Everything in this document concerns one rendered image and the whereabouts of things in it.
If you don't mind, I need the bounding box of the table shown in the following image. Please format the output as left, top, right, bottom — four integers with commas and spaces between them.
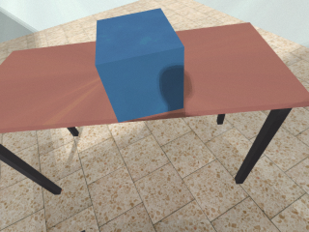
0, 22, 309, 195

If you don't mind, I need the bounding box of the carton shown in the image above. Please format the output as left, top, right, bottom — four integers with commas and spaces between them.
95, 8, 184, 123

